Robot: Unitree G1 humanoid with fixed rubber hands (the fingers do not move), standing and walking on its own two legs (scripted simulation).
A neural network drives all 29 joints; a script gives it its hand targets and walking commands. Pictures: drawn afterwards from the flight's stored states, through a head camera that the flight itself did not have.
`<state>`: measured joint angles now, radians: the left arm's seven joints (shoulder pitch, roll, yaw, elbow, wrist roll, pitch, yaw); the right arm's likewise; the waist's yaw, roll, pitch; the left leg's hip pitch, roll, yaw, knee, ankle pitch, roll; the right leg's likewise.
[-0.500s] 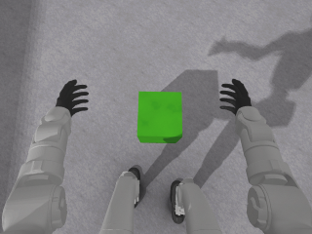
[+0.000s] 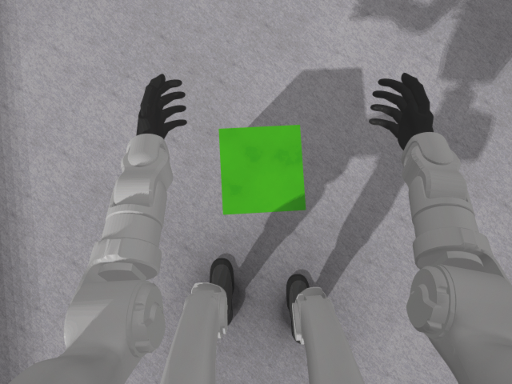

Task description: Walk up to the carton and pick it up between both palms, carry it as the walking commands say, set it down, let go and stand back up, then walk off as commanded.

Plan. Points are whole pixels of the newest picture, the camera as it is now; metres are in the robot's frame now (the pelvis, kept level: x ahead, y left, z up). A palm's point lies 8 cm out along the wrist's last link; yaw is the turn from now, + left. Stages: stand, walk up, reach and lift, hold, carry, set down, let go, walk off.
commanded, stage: reach and lift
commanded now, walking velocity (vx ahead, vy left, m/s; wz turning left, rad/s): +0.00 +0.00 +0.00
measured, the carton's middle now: (259, 175) +0.45 -0.01 -0.54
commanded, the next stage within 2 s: none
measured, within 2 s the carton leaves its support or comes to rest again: neither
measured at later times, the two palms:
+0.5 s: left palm (166, 156) +0.45 +0.18 -0.26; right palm (371, 155) +0.46 -0.21 -0.24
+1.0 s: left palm (189, 174) +0.44 +0.16 -0.43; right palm (347, 167) +0.46 -0.21 -0.40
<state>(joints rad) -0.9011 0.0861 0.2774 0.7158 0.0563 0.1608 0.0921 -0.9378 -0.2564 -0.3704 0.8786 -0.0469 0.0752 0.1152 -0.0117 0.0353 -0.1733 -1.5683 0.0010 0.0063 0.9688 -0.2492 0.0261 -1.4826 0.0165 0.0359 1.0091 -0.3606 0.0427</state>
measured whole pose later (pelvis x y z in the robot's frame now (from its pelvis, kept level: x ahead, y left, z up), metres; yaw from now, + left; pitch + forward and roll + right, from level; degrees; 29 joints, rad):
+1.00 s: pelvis -0.08 +0.00 -0.25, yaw -2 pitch +46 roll -5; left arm -1.32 0.27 0.14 1.04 -0.09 0.11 0.16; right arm -1.33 -0.40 -0.21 1.11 0.18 0.07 0.00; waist 0.00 -0.01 0.13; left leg -2.33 -0.02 -0.03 1.93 -0.41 0.02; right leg -2.20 0.05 0.02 2.00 -0.61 0.08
